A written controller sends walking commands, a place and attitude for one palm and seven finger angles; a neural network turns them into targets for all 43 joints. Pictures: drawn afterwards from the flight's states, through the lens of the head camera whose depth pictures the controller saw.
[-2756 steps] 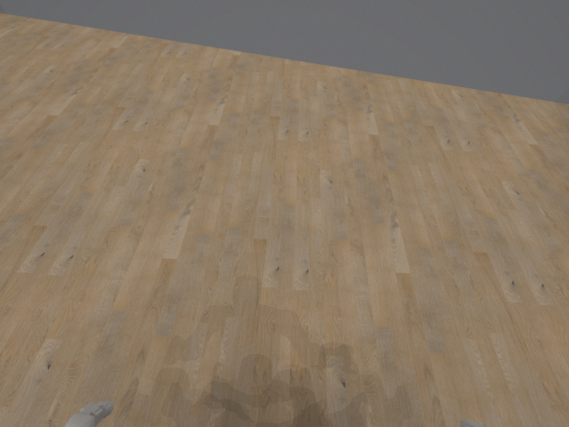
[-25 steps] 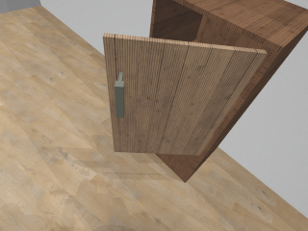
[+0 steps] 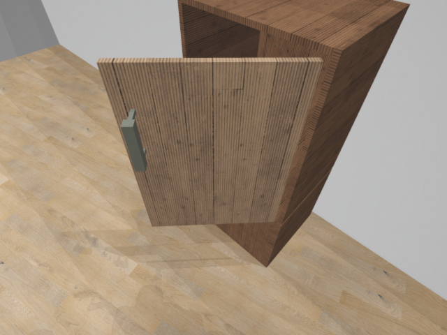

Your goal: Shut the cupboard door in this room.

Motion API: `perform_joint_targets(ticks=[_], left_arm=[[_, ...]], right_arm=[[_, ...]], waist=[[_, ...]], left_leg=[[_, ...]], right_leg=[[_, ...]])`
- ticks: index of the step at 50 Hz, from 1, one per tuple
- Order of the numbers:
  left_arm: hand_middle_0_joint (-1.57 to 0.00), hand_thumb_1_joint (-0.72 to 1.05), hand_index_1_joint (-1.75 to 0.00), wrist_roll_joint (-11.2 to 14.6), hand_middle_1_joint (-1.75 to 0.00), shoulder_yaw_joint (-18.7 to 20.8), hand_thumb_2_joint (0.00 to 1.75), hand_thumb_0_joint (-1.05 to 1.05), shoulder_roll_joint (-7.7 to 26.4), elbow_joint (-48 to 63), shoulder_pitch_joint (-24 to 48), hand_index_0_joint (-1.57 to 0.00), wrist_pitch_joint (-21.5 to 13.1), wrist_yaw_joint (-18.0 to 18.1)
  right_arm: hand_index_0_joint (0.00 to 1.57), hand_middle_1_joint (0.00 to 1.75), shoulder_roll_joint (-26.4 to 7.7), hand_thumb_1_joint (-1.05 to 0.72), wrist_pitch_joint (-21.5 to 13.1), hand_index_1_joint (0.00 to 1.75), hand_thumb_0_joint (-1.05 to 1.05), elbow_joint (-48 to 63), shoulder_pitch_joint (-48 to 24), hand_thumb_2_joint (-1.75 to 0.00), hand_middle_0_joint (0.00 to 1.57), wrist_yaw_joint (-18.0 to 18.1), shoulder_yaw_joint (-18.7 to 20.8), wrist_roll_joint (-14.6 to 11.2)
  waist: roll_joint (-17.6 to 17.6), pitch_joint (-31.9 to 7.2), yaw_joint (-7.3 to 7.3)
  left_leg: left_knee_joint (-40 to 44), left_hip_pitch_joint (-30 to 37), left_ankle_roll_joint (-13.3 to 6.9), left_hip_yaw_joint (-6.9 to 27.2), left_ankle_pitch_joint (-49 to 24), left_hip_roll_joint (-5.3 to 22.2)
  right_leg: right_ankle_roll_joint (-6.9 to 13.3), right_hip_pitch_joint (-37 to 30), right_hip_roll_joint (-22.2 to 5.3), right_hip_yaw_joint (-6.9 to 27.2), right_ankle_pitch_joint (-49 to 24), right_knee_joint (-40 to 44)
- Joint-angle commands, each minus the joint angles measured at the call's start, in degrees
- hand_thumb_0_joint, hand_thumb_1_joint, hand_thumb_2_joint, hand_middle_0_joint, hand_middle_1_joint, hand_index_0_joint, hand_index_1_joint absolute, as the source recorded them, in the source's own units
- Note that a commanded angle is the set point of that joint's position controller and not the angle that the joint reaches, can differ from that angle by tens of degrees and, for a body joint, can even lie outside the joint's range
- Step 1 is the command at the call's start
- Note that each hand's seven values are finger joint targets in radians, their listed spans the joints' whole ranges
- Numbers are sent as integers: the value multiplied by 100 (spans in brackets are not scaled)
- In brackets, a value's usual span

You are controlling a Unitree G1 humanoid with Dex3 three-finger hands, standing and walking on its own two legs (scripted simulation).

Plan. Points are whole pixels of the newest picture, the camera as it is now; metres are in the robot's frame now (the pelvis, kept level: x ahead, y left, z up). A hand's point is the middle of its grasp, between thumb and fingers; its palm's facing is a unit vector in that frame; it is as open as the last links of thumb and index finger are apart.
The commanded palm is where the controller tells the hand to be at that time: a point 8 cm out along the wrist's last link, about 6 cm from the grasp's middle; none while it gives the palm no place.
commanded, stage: come to a stop and stand still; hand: left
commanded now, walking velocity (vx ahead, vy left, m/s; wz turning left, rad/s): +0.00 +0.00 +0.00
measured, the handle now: (136, 140) +0.50 +0.21 +0.07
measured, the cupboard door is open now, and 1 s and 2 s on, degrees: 46 46 46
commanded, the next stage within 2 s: look again from close up in 0.70 s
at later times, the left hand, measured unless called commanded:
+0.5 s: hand out of the picture -0.01 +0.14 -0.18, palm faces +0.05 -0.99 -0.13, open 7.4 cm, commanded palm none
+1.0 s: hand out of the picture +0.04 +0.20 -0.18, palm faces -0.02 -0.97 -0.23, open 7.4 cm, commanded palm none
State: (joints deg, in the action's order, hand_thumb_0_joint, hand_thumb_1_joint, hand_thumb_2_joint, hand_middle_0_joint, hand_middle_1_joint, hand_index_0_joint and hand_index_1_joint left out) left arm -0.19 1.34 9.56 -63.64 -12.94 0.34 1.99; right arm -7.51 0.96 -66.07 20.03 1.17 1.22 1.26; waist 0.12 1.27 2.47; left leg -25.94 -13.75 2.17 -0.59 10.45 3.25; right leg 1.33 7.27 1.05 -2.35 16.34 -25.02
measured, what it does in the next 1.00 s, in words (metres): stands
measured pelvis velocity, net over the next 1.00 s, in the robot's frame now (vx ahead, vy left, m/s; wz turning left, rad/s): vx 0.02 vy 0.02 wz -0.03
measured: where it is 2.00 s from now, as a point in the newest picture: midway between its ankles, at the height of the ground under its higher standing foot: outside the picture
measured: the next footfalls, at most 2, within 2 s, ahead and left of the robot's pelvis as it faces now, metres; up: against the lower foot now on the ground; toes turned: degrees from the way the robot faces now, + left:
none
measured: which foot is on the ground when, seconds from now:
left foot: down 0.00-1.00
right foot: down 0.00-1.00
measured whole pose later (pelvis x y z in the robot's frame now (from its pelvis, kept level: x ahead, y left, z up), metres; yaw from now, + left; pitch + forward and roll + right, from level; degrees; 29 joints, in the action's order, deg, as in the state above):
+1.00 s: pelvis +0.02 +0.02 -0.01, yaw -2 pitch -1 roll +0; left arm -0.8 -0.1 8.5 -61.6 -15.6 -1.1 3.1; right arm -9.9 -0.8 -60.6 15.7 1.3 0.4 0.9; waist 1.8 2.6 0.9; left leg -32.5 -15.0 0.2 -2.8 16.4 2.2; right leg -0.5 8.5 -0.3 0.0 20.4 -30.0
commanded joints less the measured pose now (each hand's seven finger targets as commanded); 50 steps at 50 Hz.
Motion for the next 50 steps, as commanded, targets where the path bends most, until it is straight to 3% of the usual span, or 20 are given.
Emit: perform_joint_targets(ticks=[1,6,9,15,21,24,39,40,41,42,43,44,45,47,50], left_arm=[[-20,90,-30,17,-30,12,90,0,417,50,-370,-20,-74,-33],[-20,90,-30,4,-30,2,90,0,377,-5,-513,-20,-96,-22],[-20,90,-30,-14,-30,-1,90,0,330,-32,-566,-20,-99,-16],[-20,90,-30,-30,-30,-15,90,0,204,-117,-747,-20,-104,-1],[-20,90,-30,-30,-30,-8,90,0,200,-152,-871,-20,-125,12],[-20,90,-30,-42,-30,2,90,0,220,-144,-883,-20,-120,20],[-20,90,-30,-38,-30,10,90,0,347,-55,-743,-20,-100,28],[-20,90,-30,-146,-30,-25,90,0,501,-113,-1137,-20,-355,266],[-20,90,-30,-97,-30,36,90,0,812,216,-800,-20,-383,233],[-20,90,-30,-64,-30,-6,90,0,741,303,-562,-20,-358,173],[-20,90,-30,-71,-30,-29,90,0,660,329,-521,-20,-332,158],[-20,90,-30,-83,-30,-39,90,0,542,364,-612,-20,-336,149],[-20,90,-30,-65,-30,-23,90,0,553,403,-655,-20,-327,147],[-20,90,-30,-55,-30,-45,90,0,527,412,-642,-20,-257,133],[-20,90,-30,-67,-30,-62,90,0,524,453,-598,-20,-173,102]], right_arm=[[20,30,-480,-90,-120,30,0,58,205,-90,20,89,24,-23],[20,30,-471,-90,-99,30,0,74,100,-90,20,107,37,-36],[20,30,-459,-90,-82,30,0,73,49,-90,20,115,44,-48],[20,30,-445,-90,-86,30,0,89,-81,-90,20,132,38,-47],[20,30,-494,-90,-128,30,0,118,-153,-90,20,154,26,-53],[20,30,-510,-90,-135,30,0,126,-183,-90,20,164,21,-63],[20,30,-581,-90,-139,30,0,145,-178,-90,20,145,9,-58],[20,30,-747,-90,-281,30,0,576,-778,-90,20,49,7,-110],[20,30,-436,-90,-240,30,0,747,-381,-90,20,6,-23,-72],[20,30,-484,-90,-223,30,0,679,-259,-90,20,19,10,-49],[20,30,-514,-90,-232,30,0,654,-104,-90,20,6,-1,-55],[20,30,-582,-90,-297,30,0,669,-23,-90,20,-1,-29,-23],[20,30,-650,-90,-296,30,0,716,13,-90,20,14,-23,-38],[20,30,-752,-90,-289,30,0,775,-61,-90,20,33,-18,-46],[20,30,-776,-90,-272,30,0,820,-156,-90,20,34,-42,-32]], waist=[[164,425,-185],[-43,216,-169],[-174,354,-155],[-137,463,-161],[-18,186,-190],[-21,242,-209],[-146,369,-252],[130,310,-447],[53,-37,-73],[487,-47,-46],[348,-132,-40],[484,-288,-129],[135,-447,-120],[78,-333,-167],[155,207,-226]], left_leg=[[477,300,-165,215,-732,247],[441,474,-155,141,-540,238],[452,520,-157,126,-443,243],[476,603,-180,139,-504,246],[431,728,-195,137,-821,279],[427,727,-206,131,-896,294],[512,682,-217,124,-985,290],[-919,293,-129,-189,-1351,245],[-680,43,-214,-38,201,83],[-374,120,-248,-72,214,70],[-245,151,-258,43,-224,192],[-313,263,-306,91,-1009,262],[-370,359,-348,150,-1327,314],[-304,340,-379,175,-1308,334],[-22,37,-433,285,-801,318]], right_leg=[[116,509,-691,613,-523,827],[110,410,-709,671,-611,916],[100,517,-668,677,-491,990],[89,604,-677,673,-605,980],[77,312,-691,615,-1322,804],[69,255,-674,582,-1485,784],[42,102,-689,510,-1554,762],[-173,373,-1022,945,-4153,600],[81,22,-1184,952,-4018,242],[185,133,-1063,797,-3206,99],[191,264,-794,621,-2016,27],[176,198,-664,541,-1976,-95],[159,128,-567,500,-1833,-167],[129,267,-528,477,-1340,-198],[107,514,-451,510,-553,-153]])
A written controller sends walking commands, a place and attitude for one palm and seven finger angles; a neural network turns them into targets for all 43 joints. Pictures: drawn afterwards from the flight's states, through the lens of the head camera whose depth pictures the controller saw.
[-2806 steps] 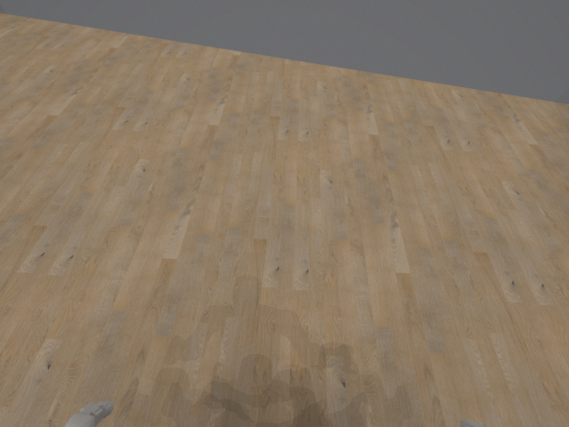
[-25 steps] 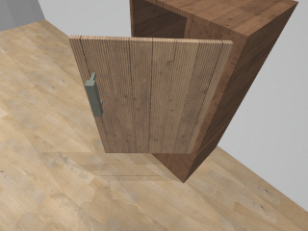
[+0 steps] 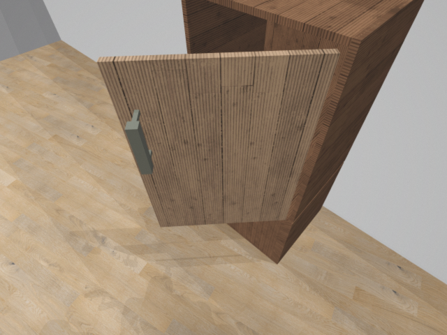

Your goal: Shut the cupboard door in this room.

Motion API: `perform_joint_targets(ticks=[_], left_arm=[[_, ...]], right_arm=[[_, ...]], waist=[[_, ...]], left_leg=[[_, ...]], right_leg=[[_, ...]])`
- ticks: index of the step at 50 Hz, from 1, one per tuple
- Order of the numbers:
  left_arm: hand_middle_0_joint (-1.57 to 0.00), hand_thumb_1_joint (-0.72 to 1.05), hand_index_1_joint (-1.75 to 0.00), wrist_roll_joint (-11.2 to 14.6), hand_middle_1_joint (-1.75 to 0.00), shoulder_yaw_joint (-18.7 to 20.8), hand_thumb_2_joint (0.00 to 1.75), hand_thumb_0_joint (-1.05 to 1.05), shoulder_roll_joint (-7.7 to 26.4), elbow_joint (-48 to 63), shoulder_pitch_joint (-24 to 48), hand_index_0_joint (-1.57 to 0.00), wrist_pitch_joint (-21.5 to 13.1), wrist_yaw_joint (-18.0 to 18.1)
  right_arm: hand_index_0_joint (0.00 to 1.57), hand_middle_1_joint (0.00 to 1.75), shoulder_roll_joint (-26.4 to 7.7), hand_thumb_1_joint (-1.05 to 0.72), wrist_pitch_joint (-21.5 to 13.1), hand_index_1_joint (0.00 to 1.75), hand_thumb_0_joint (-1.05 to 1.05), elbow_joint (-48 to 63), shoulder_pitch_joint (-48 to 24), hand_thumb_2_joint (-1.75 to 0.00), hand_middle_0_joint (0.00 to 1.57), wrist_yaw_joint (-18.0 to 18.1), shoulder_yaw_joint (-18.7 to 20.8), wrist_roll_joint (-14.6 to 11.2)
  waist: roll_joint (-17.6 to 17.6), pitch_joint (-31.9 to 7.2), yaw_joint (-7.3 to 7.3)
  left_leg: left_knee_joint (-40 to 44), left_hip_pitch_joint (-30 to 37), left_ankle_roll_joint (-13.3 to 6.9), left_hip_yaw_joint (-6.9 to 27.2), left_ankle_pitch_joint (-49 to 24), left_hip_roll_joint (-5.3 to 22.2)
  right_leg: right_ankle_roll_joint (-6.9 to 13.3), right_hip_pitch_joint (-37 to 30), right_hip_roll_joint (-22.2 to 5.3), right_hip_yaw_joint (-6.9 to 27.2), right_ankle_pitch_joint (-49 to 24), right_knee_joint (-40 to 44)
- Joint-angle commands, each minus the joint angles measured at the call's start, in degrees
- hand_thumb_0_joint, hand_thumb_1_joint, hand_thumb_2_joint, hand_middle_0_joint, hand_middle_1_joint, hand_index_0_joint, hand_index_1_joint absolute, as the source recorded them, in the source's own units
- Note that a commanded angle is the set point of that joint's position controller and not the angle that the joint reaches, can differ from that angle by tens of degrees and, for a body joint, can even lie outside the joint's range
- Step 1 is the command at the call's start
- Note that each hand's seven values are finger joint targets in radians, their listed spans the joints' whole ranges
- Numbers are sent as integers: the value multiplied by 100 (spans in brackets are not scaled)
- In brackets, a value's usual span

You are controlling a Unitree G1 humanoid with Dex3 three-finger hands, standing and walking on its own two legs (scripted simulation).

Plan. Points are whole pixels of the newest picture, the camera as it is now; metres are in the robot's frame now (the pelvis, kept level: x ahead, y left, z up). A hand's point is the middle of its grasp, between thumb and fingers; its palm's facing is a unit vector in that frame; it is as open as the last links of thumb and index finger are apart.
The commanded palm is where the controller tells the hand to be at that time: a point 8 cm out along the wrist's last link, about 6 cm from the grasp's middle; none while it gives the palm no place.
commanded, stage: look again from close up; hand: left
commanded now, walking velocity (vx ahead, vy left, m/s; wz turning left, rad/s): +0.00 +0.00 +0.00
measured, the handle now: (142, 142) +0.47 +0.20 +0.07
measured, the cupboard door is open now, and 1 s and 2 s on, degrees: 46 46 46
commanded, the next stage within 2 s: raise the hand and make a fist in 0.32 s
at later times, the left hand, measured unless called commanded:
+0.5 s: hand out of the picture +0.07 +0.20 -0.13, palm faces +0.17 -0.96 -0.23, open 7.4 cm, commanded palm +0.09 +0.24 -0.06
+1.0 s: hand out of the picture +0.11 +0.19 +0.00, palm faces +0.18 -0.98 -0.06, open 5.4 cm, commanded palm +0.10 +0.23 -0.01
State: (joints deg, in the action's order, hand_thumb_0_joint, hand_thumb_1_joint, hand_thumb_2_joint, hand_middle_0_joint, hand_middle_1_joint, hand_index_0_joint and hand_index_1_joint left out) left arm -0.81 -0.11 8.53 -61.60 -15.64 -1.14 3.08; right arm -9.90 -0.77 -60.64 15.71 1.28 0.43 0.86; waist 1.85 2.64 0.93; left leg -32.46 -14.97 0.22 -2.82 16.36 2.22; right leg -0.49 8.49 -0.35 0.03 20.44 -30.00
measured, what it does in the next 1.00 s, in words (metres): lowers itself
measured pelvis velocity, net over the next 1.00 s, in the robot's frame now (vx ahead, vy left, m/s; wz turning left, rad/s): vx -0.06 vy -0.03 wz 0.06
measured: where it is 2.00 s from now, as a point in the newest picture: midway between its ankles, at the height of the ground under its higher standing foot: outside the picture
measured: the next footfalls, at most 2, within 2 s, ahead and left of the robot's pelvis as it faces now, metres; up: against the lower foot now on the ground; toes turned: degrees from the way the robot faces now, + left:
none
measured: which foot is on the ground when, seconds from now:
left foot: down 0.00-1.00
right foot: down 0.00-1.00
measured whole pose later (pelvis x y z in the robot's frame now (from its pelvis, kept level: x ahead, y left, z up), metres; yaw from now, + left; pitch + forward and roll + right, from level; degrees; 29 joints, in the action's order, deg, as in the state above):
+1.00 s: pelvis -0.06 -0.03 -0.09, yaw +4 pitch +10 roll -3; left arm 16.9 9.4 12.5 6.8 -26.8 -31.0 -13.6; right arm -13.6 -16.9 -32.3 8.9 3.7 0.5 -0.7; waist 1.5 -5.7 -4.6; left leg -68.8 -53.9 2.1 5.4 25.5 3.2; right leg 2.5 45.0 0.5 -7.5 33.4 -68.0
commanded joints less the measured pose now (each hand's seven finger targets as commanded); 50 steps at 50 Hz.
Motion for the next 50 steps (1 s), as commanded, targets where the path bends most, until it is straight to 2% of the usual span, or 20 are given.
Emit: perform_joint_targets(ticks=[1,8,20,21,22,23,24,25,26,28,29,30,32,34,37,40,44,46,48,50], left_arm=[[-20,90,-30,-4,-30,81,90,0,642,263,-308,-20,-3,-18],[-20,90,-30,-5,-30,71,90,0,775,314,-242,-20,47,-72],[-20,90,-30,0,-30,83,90,0,1005,238,-226,-20,-9,-96],[-20,90,-30,-70,-30,80,90,0,816,98,-597,-20,-87,111],[-20,90,-30,582,-30,2672,90,0,4419,9638,4318,-20,-1700,251],[-22,90,-32,705,-32,392,90,0,1369,7450,-91,-22,-1157,245],[-24,90,-34,966,-34,687,90,0,1286,7484,-24,-24,-842,498],[-25,90,-36,953,-36,-278,90,0,-326,5996,-1349,-25,-231,407],[-27,90,-38,991,-38,72,90,0,234,7016,-99,-27,-444,417],[-31,90,-42,924,-42,623,90,0,528,6193,-620,-31,-1012,232],[-33,90,-44,984,-44,839,90,0,383,5564,-1602,-33,-1309,10],[-35,90,-46,1076,-46,823,90,0,170,5063,-1871,-35,-1725,-262],[-38,90,-50,1392,-50,1067,90,0,105,4878,-2302,-38,-2702,-1003],[-42,90,-54,1628,-54,1560,90,0,560,4698,-2452,-42,-3349,-1798],[-47,90,-60,1772,-60,1781,90,0,1070,5825,-1870,-47,-3139,-2202],[-53,90,-66,1861,-66,1702,90,0,1277,7444,-601,-53,-3055,-1951],[-60,90,-74,1765,-74,1238,90,0,1268,9102,739,-60,-3673,-1572],[-64,90,-78,1733,-78,730,90,0,910,8839,457,-64,-3733,-1682],[-68,90,-82,1754,-82,629,90,0,1014,8465,363,-68,-3459,-1877],[-71,90,-86,1766,-86,761,90,0,1116,7725,-49,-71,-2792,-2067]], right_arm=[[20,30,-557,-90,-83,30,0,303,230,-90,20,16,37,5],[20,30,-676,-90,-73,30,0,296,153,-90,20,-15,50,9],[20,30,-757,-90,-110,30,0,143,-50,-90,20,7,61,-23],[20,30,-830,-90,-96,30,0,433,-284,-90,20,-30,90,-78],[20,30,-1854,-90,-1261,30,0,1853,246,-90,20,477,358,-144],[20,30,-1091,-90,-1733,30,0,1956,-186,-90,20,606,-15,-387],[20,30,-969,-90,-1859,30,0,1762,-348,-90,20,564,28,-336],[20,30,-800,-90,-1883,30,0,1558,-307,-90,20,370,65,-396],[20,30,-1075,-90,-1940,30,0,1992,-256,-90,20,265,257,-395],[20,30,-1048,-90,-2005,30,0,2259,-499,-90,20,240,315,-253],[20,30,-1001,-90,-1985,30,0,2411,-578,-90,20,169,388,-258],[20,30,-934,-90,-1964,30,0,2514,-659,-90,20,86,377,-195],[20,30,-927,-90,-1908,30,0,2708,-812,-90,20,-64,470,-88],[20,30,-975,-90,-1808,30,0,2968,-855,-90,20,-147,559,-138],[20,30,-1034,-90,-1680,30,0,3631,-1068,-90,20,-123,544,-181],[20,30,-993,-90,-1702,30,0,3939,-912,-90,20,-2,479,-183],[20,30,-988,-90,-1876,30,0,3711,-652,-90,20,218,345,-119],[20,30,-1042,-90,-1956,30,0,3578,-604,-90,20,310,306,-150],[20,30,-1103,-90,-1970,30,0,3537,-533,-90,20,398,260,-198],[20,30,-1079,-90,-1905,30,0,3546,-527,-90,20,460,227,-292]], waist=[[-143,207,-87],[-167,298,-104],[-155,-139,-118],[-421,-30,-179],[80,-2393,580],[2073,-3099,-26],[1605,-2707,-257],[954,-1696,81],[624,-837,154],[-542,45,190],[-812,126,-92],[-1507,133,-167],[-1953,-421,-453],[-1447,-855,-629],[-47,-1776,-734],[550,-2229,-426],[466,-2075,151],[408,-1773,268],[242,-1603,357],[18,-1392,235]], left_leg=[[717,68,-247,528,-1079,409],[1096,81,-268,570,-296,373],[852,551,-220,354,-1204,352],[-160,297,-83,306,-1852,539],[-344,2150,-223,321,-2580,129],[97,2406,-176,298,-3295,74],[274,1897,138,343,-3788,210],[388,1121,39,411,-2875,172],[266,339,19,469,-1536,58],[-142,-633,-48,460,-636,-162],[-344,-1004,-6,412,-586,-211],[-689,-1461,42,420,-477,-217],[-1331,-2166,110,322,-309,-280],[-1770,-2526,146,214,-270,-334],[-2139,-2533,14,-58,-119,-461],[-2403,-2425,-98,104,281,-348],[-2816,-2362,-225,409,535,-158],[-2828,-2476,-237,490,763,-103],[-2793,-2633,-245,547,959,-82],[-2666,-2866,-227,521,1073,-115]], right_leg=[[271,477,-309,277,-719,396],[225,662,-321,318,-263,493],[202,478,-486,448,-1253,587],[110,543,-705,645,-2506,775],[164,572,-128,-124,-2995,-450],[133,1062,103,-390,-1686,-1004],[183,806,87,-510,-1090,-526],[59,1289,6,-522,-941,-368],[77,1364,-32,-489,-1080,-228],[68,2149,16,-610,-619,-259],[98,2282,45,-649,-494,-424],[95,2652,80,-698,-374,-782],[98,2888,33,-547,-488,-1430],[139,2697,-104,-193,-892,-1850],[164,2653,-137,134,-381,-2027],[117,3150,-88,401,674,-1886],[170,3900,81,392,1080,-1980],[199,4103,143,287,1211,-2056],[153,4065,170,274,1378,-1947],[109,3854,107,392,1684,-1656]])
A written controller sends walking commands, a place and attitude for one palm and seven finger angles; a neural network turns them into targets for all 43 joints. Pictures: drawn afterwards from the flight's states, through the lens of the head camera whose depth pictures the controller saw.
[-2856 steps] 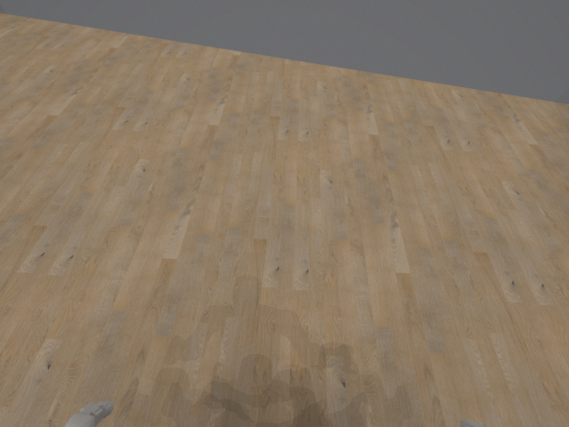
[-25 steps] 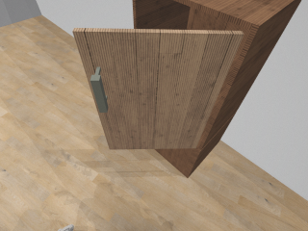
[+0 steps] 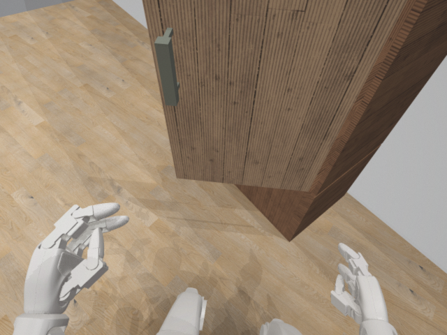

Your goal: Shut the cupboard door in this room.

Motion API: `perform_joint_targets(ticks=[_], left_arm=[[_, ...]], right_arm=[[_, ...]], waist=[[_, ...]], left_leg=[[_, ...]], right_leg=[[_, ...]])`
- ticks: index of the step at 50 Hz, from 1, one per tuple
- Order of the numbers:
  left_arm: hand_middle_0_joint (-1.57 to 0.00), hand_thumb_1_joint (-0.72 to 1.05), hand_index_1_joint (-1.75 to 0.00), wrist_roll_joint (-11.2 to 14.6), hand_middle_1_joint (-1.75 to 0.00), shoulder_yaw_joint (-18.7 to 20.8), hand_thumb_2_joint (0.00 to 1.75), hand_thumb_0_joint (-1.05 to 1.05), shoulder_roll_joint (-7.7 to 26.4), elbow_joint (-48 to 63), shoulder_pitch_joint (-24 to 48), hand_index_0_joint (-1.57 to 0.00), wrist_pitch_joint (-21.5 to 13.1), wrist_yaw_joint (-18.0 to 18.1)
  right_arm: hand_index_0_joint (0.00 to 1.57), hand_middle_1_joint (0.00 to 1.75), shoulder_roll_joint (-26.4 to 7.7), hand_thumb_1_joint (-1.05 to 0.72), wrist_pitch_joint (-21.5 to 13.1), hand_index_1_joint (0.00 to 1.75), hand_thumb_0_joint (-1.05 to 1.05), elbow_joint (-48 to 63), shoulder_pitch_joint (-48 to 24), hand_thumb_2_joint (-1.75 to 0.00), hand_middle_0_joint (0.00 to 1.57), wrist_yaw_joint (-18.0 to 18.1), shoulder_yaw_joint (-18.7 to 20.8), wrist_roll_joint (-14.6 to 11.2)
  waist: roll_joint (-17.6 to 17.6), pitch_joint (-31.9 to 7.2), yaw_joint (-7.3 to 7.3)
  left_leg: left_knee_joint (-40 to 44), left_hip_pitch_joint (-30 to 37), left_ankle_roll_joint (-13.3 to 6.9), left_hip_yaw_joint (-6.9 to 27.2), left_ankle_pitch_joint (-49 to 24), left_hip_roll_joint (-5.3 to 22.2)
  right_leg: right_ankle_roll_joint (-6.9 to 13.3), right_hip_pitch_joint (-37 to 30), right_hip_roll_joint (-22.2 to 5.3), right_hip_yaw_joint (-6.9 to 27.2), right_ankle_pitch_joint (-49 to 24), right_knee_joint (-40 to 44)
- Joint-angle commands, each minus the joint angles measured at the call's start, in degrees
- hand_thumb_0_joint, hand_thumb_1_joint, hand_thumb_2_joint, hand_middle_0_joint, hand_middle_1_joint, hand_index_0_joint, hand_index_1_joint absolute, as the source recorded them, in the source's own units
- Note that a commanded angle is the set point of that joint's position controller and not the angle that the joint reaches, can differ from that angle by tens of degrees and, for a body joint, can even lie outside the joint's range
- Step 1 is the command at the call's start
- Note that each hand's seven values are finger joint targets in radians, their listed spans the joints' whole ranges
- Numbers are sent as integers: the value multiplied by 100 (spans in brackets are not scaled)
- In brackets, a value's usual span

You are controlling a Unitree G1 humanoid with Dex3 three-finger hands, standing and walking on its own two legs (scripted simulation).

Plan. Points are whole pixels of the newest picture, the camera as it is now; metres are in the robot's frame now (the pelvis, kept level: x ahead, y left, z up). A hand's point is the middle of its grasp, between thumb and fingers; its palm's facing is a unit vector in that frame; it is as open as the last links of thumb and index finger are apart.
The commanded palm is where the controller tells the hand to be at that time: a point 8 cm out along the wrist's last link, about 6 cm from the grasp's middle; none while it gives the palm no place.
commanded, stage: raise the hand and make a fist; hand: left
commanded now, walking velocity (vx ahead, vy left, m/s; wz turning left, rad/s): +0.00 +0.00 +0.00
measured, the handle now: (170, 68) +0.55 +0.19 +0.17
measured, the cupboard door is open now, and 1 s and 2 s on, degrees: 46 46 46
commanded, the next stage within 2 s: bring the fist close to the handle in 1.34 s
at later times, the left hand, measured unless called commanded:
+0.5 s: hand (109, 230) +0.23 +0.20 +0.11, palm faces -0.02 -1.00 -0.03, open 3.3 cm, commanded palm +0.21 +0.26 +0.13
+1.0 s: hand (86, 185) +0.26 +0.22 +0.18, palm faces +0.08 -0.99 -0.05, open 3.1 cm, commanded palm +0.23 +0.26 +0.17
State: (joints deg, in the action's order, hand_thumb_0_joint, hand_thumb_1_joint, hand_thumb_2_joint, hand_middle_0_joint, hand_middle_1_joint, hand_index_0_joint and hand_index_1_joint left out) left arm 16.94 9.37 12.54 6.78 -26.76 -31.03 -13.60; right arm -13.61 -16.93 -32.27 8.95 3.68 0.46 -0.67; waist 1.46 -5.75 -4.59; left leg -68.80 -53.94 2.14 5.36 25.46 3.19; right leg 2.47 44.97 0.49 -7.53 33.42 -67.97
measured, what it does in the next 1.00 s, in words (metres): rises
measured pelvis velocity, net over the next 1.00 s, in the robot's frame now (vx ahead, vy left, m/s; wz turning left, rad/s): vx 0.03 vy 0.02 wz -0.01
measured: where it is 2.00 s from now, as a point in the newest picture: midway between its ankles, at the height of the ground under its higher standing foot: outside the picture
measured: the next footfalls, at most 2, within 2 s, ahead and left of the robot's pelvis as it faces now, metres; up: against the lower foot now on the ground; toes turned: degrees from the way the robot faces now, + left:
none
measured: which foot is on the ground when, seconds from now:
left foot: down 0.00-1.00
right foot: down 0.00-1.00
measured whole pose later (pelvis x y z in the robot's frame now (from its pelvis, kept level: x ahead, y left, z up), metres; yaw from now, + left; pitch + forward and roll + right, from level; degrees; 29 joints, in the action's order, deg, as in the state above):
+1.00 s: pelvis +0.03 +0.02 +0.06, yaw -1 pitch +3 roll -2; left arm 17.0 11.4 14.9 11.0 -18.1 -9.2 -9.6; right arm -13.1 -13.4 -32.1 15.3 3.4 -3.6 -2.2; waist 2.6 -3.3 -2.1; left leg -47.5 -31.6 0.3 1.2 19.1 2.0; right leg -0.1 23.7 -0.7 -4.1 25.1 -45.8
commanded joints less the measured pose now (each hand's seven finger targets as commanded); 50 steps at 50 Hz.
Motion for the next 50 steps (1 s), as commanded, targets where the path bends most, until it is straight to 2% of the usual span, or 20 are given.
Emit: perform_joint_targets(ticks=[1,4,5,7,9,11,14,16,20,22,24,29,33,35,38,39,44,45,47,50], left_arm=[[-73,90,-88,-27,-88,-69,90,0,783,597,743,-73,630,-458],[-79,90,-94,104,-94,623,90,0,1027,188,-95,-79,1870,-346],[-81,90,-96,179,-96,664,90,0,919,600,-91,-81,2061,-222],[-84,90,-100,252,-100,998,90,0,908,1091,-114,-84,2131,229],[-88,90,-104,188,-104,1183,90,0,984,1520,-4,-88,1765,664],[-92,90,-108,14,-108,843,90,0,788,1700,197,-92,1208,867],[-97,90,-114,-140,-114,250,90,0,568,1625,498,-97,508,726],[-101,90,-118,-125,-118,-66,90,0,446,1439,490,-101,351,444],[-108,90,-126,-39,-126,-32,90,0,652,1381,282,-108,819,52],[-112,90,-130,-13,-130,310,90,0,925,1631,359,-112,1064,120],[-115,90,-134,-32,-134,654,90,0,1139,1858,473,-115,1215,350],[-124,90,-144,-6,-144,546,90,0,805,1967,636,-124,1268,707],[-130,90,-150,-73,-150,7,90,0,536,1539,769,-130,1570,431],[-130,90,-150,-76,-150,-90,90,0,547,1419,797,-130,1799,242],[-130,90,-150,-79,-150,204,90,0,902,1636,1180,-130,1987,166],[-130,90,-150,-63,-150,453,90,0,1119,1706,1272,-130,1993,217],[-130,90,-150,30,-150,828,90,0,1200,1951,1562,-130,1749,488],[-130,90,-150,42,-150,613,90,0,948,1931,1594,-130,1717,477],[-130,90,-150,84,-150,494,90,0,837,1684,1611,-130,1748,412],[-130,90,-150,132,-150,207,90,0,600,1048,1149,-130,2043,143]], right_arm=[[20,30,-692,-90,-221,30,0,784,132,-90,20,237,227,-173],[20,30,-585,-90,45,30,0,1078,-65,-90,20,230,248,-244],[20,30,-511,-90,112,30,0,1203,-89,-90,20,202,215,-233],[20,30,-379,-90,199,30,0,1228,-171,-90,20,178,219,-194],[20,30,-357,-90,184,30,0,1159,-102,-90,20,148,205,-115],[20,30,-383,-90,106,30,0,1069,86,-90,20,81,198,-37],[20,30,-544,-90,-28,30,0,917,230,-90,20,13,190,28],[20,30,-638,-90,-124,30,0,860,302,-90,20,6,191,-9],[20,30,-737,-90,-153,30,0,959,351,-90,20,87,205,-128],[20,30,-725,-90,-111,30,0,1024,292,-90,20,138,208,-141],[20,30,-662,-90,-34,30,0,1038,237,-90,20,158,169,-133],[20,30,-599,-90,72,30,0,1072,237,-90,20,75,60,-90],[20,30,-671,-90,91,30,0,1075,279,-90,20,31,-5,-129],[20,30,-686,-90,104,30,0,1095,299,-90,20,48,-23,-166],[20,30,-706,-90,109,30,0,1148,252,-90,20,104,-55,-169],[20,30,-705,-90,109,30,0,1118,224,-90,20,119,-62,-154],[20,30,-617,-90,46,30,0,1013,138,-90,20,88,-117,-131],[20,30,-582,-90,19,30,0,997,94,-90,20,66,-129,-149],[20,30,-620,-90,-20,30,0,923,100,-90,20,47,-121,-165],[20,30,-675,-90,-42,30,0,890,127,-90,20,44,-82,-217]], waist=[[-43,-572,636],[-309,-883,87],[-275,-1122,18],[-402,-1153,-72],[-249,-1128,-70],[-145,-984,142],[-17,-672,439],[112,-653,539],[137,-880,462],[103,-1125,336],[380,-1117,207],[390,-823,278],[262,-357,469],[229,-283,448],[159,-476,382],[249,-548,306],[376,-755,221],[426,-680,286],[329,-527,319],[-41,-237,323]], left_leg=[[1078,961,-411,-331,180,-236],[1480,1153,-374,-377,-96,-344],[1589,1361,-367,-420,-337,-366],[1726,1597,-324,-428,-697,-340],[1840,1787,-312,-377,-1047,-298],[1861,1986,-319,-347,-1304,-273],[1761,1937,-344,-304,-1102,-247],[1823,1973,-330,-276,-759,-242],[2120,2162,-358,-248,-430,-262],[2260,2360,-366,-242,-545,-266],[2435,2506,-340,-198,-553,-257],[2565,2732,-288,-169,-905,-233],[2722,2730,-295,-159,-607,-210],[2780,2757,-322,-195,-659,-234],[2876,2945,-335,-197,-740,-245],[2894,2981,-329,-211,-791,-268],[2974,3290,-291,-235,-1118,-284],[2998,3336,-285,-254,-1130,-289],[3038,3309,-287,-281,-1043,-293],[3039,3116,-321,-372,-959,-325]], right_leg=[[-212,24,-19,1213,544,2302],[-251,-839,-124,1263,523,2580],[-286,-1060,-179,1185,179,2552],[-312,-1289,-158,993,-530,2426],[-247,-1290,-31,673,-1296,2172],[-226,-978,36,468,-1829,1939],[-194,-535,74,439,-1581,1840],[-171,-404,63,460,-1141,1932],[-176,-749,41,508,-840,2249],[-177,-976,52,475,-960,2285],[-145,-1119,97,379,-1061,2261],[-120,-1249,166,227,-1551,2298],[-161,-1156,154,255,-1391,2557],[-164,-1323,120,311,-1461,2713],[-172,-1503,119,342,-1491,2823],[-156,-1637,117,364,-1500,2845],[-125,-1862,138,322,-1757,2883],[-130,-1830,121,311,-1790,2905],[-153,-1812,111,334,-1753,3003],[-209,-1851,46,453,-1711,3218]])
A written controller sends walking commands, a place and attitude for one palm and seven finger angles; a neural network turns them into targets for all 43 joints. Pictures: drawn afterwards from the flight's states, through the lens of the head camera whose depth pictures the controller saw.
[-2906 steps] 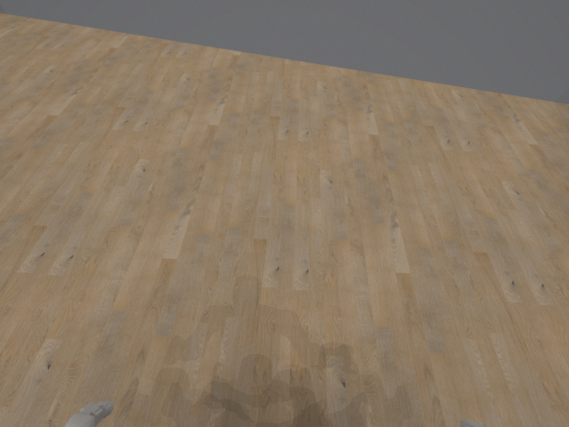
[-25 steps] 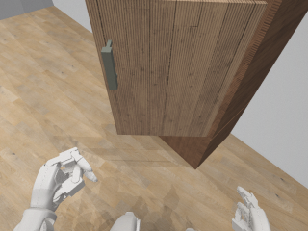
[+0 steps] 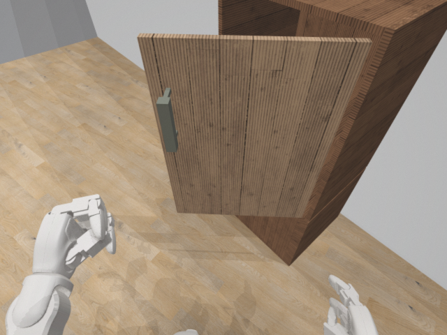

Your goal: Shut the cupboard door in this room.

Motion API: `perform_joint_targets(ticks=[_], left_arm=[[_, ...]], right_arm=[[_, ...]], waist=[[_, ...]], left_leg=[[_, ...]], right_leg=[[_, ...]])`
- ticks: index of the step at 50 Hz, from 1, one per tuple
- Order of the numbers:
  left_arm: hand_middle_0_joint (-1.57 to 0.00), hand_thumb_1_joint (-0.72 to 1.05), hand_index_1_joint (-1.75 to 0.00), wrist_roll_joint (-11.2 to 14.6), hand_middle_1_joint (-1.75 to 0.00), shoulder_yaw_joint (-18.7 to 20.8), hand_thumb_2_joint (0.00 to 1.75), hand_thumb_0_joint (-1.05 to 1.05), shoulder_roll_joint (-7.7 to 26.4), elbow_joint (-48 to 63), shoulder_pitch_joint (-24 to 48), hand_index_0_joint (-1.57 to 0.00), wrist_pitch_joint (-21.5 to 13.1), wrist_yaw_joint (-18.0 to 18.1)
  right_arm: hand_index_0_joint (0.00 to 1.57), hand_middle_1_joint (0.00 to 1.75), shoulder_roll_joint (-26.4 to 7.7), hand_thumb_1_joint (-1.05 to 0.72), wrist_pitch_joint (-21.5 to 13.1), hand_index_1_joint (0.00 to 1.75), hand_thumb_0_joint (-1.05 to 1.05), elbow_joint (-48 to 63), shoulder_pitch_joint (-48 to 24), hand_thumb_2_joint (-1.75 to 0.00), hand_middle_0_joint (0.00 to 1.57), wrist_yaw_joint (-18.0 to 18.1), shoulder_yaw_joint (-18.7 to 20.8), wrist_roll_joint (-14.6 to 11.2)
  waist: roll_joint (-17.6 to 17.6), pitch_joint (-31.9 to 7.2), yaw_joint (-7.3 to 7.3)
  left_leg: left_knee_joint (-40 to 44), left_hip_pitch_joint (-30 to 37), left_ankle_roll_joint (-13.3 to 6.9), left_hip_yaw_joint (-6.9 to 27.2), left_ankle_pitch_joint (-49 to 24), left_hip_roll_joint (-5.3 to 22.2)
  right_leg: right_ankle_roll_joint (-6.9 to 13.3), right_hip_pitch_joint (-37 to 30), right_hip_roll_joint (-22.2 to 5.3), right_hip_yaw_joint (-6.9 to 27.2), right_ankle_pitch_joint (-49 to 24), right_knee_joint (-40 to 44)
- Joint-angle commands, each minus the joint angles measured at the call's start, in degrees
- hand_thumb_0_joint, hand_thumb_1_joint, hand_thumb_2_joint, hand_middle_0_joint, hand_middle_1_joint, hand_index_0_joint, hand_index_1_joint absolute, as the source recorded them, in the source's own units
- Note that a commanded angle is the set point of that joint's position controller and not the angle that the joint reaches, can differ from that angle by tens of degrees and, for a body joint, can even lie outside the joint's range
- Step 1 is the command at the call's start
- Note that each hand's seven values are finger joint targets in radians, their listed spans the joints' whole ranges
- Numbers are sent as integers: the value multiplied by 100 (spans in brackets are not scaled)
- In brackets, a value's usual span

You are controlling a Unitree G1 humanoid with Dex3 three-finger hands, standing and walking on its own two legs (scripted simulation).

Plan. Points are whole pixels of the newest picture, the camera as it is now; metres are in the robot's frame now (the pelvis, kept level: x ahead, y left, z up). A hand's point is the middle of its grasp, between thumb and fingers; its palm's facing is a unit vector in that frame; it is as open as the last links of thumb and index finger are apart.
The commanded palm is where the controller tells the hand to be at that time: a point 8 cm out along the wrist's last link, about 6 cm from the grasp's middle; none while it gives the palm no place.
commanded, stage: raise the hand and make a fist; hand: left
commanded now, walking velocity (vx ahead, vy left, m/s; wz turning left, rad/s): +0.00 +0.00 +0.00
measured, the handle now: (170, 120) +0.52 +0.17 +0.10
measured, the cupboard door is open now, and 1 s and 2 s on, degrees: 46 46 46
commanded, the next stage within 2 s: bring the fist close to the handle in 0.34 s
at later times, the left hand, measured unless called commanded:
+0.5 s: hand (130, 246) +0.23 +0.17 +0.09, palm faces +0.02 -1.00 -0.02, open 3.1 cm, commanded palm +0.22 +0.22 +0.11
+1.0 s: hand (152, 185) +0.33 +0.16 +0.11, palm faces +0.07 -1.00 -0.02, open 3.1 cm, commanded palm +0.32 +0.20 +0.11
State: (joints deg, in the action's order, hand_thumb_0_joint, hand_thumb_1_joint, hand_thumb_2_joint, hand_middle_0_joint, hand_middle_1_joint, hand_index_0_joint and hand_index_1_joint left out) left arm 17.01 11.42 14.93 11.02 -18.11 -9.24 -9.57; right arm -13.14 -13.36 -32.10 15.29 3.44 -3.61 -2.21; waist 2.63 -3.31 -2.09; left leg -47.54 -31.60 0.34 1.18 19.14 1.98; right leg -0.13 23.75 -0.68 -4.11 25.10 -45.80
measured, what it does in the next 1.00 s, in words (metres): stands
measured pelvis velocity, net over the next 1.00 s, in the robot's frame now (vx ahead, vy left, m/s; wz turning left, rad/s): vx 0.00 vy -0.01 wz -0.03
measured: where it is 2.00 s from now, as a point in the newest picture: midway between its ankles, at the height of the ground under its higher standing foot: outside the picture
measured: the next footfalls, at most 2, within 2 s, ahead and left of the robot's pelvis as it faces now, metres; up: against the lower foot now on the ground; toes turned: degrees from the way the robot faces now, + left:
none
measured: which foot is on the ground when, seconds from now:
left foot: down 0.00-1.00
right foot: down 0.00-1.00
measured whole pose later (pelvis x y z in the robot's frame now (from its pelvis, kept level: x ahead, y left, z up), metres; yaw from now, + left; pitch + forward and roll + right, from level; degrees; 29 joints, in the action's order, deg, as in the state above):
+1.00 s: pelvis +0.00 -0.01 +0.01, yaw -2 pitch +4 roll +0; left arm 12.0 9.1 12.3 -11.6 5.9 -8.5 -4.1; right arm -13.9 -11.0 -36.4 14.5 2.8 -1.9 -2.0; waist 1.8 -1.9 -0.3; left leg -43.3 -29.6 0.7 -0.9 17.5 2.1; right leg 0.2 23.8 -0.7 -2.1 24.1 -44.1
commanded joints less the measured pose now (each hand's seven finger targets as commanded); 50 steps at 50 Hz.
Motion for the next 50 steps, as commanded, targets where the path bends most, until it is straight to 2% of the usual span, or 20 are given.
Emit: perform_joint_targets(ticks=[1,4,5,9,12,13,17,20,22,24,29,33,35,38,39,43,44,48,49,50], left_arm=[[-130,90,-150,137,-150,10,90,0,400,497,249,-130,-21,-340],[-130,90,-150,127,-150,228,90,0,699,608,324,-130,116,-410],[-130,90,-150,105,-150,189,90,0,637,835,466,-130,58,-374],[-130,90,-150,43,-150,686,90,0,1028,1371,879,-130,-453,20],[-130,90,-150,-7,-150,434,90,0,690,1299,850,-130,-761,124],[-130,90,-150,4,-150,406,90,0,663,1101,749,-130,-773,112],[-130,90,-150,52,-150,44,90,0,435,607,352,-130,-462,-239],[-130,90,-150,85,-150,80,90,0,541,652,364,-130,-181,-387],[-130,90,-150,117,-150,250,90,0,653,843,584,-130,-173,-345],[-130,90,-150,69,-150,349,90,0,816,1004,1416,-130,-329,-150],[-130,90,-150,-86,-150,244,90,0,670,528,2077,-130,-680,111],[-130,90,-150,-221,-150,-251,90,0,376,6,2423,-130,-422,-15],[-130,90,-150,-248,-150,-306,90,0,363,-267,2464,-130,-180,-35],[-130,90,-150,-219,-150,84,90,0,603,-511,2727,-130,15,87],[-130,90,-150,-219,-150,242,90,0,722,-581,2705,-130,24,160],[-130,90,-150,-271,-150,272,90,0,610,-545,3548,-130,-201,459],[-130,90,-150,-337,-150,356,90,0,753,-636,3615,-130,-257,522],[-130,90,-150,-513,-150,-93,90,0,443,-1114,4128,-130,-403,525],[-130,90,-150,-549,-150,-50,90,0,539,-1307,4235,-130,-388,510],[-130,90,-150,-542,-150,-130,90,0,440,-1461,4279,-130,-349,466]], right_arm=[[20,30,-745,-90,-394,30,0,878,-496,-90,20,81,333,-70],[20,30,-780,-90,-378,30,0,898,-524,-90,20,121,366,-73],[20,30,-745,-90,-387,30,0,954,-580,-90,20,122,364,-60],[20,30,-698,-90,-432,30,0,877,-564,-90,20,107,364,17],[20,30,-645,-90,-477,30,0,803,-577,-90,20,45,359,23],[20,30,-659,-90,-480,30,0,769,-562,-90,20,31,363,19],[20,30,-731,-90,-466,30,0,774,-512,-90,20,31,395,-44],[20,30,-749,-90,-430,30,0,851,-543,-90,20,72,405,-59],[20,30,-742,-90,-412,30,0,873,-576,-90,20,103,397,-46],[20,30,-737,-90,-420,30,0,771,-595,-90,20,137,380,-23],[20,30,-720,-90,-446,30,0,548,-544,-90,20,110,378,1],[20,30,-739,-90,-423,30,0,509,-528,-90,20,90,376,-33],[20,30,-754,-90,-380,30,0,540,-513,-90,20,86,372,-47],[20,30,-774,-90,-283,30,0,547,-546,-90,20,92,391,-32],[20,30,-792,-90,-248,30,0,549,-541,-90,20,87,395,-18],[20,30,-712,-90,-151,30,0,508,-615,-90,20,41,397,5],[20,30,-737,-90,-126,30,0,475,-565,-90,20,34,401,19],[20,30,-758,-90,-69,30,0,356,-474,-90,20,-13,427,9],[20,30,-794,-90,-45,30,0,313,-428,-90,20,-3,450,8],[20,30,-792,-90,-20,30,0,318,-418,-90,20,1,460,-7]], waist=[[-308,-424,43],[-385,-457,1],[-326,-551,6],[-139,-808,-49],[233,-804,14],[130,-727,47],[-135,-528,71],[-339,-552,55],[-414,-583,35],[-261,-474,135],[-130,-658,212],[140,-831,238],[-1,-864,202],[-296,-1027,89],[-453,-1063,36],[-203,-1204,85],[-255,-1178,87],[-17,-1104,254],[-211,-1086,292],[-143,-1126,290]], left_leg=[[925,808,-141,33,-290,-206],[881,802,-159,-11,-346,-237],[895,900,-173,-25,-468,-241],[871,1065,-149,-16,-678,-237],[843,1144,-132,-57,-676,-247],[836,1099,-129,-58,-596,-241],[805,883,-145,-99,-476,-245],[786,847,-175,-100,-500,-258],[801,896,-175,-80,-554,-254],[792,937,-169,-57,-464,-242],[797,1081,-168,-22,-398,-223],[891,1214,-162,-27,-436,-219],[941,1162,-172,-20,-467,-219],[1000,1204,-156,-42,-643,-218],[1001,1186,-165,-51,-729,-221],[1006,1365,-138,-127,-898,-216],[1009,1338,-140,-118,-907,-195],[981,1398,-130,-131,-895,-171],[961,1364,-147,-125,-853,-161],[970,1367,-145,-144,-835,-166]], right_leg=[[31,242,139,151,-818,1064],[11,107,80,332,-726,1188],[7,90,66,309,-877,1149],[51,24,128,241,-1074,985],[69,147,133,201,-1141,880],[59,194,138,204,-1078,903],[1,132,56,389,-974,1101],[-50,49,-3,500,-984,1196],[-48,34,13,472,-1017,1192],[-28,198,45,454,-815,1188],[25,376,114,313,-777,1013],[40,335,93,261,-982,976],[31,226,71,263,-1046,1025],[25,49,82,232,-1252,1028],[17,-41,92,237,-1336,1037],[30,-10,108,214,-1548,954],[37,-18,122,203,-1526,949],[54,202,134,198,-1577,905],[43,205,138,213,-1521,945],[38,206,130,224,-1530,960]])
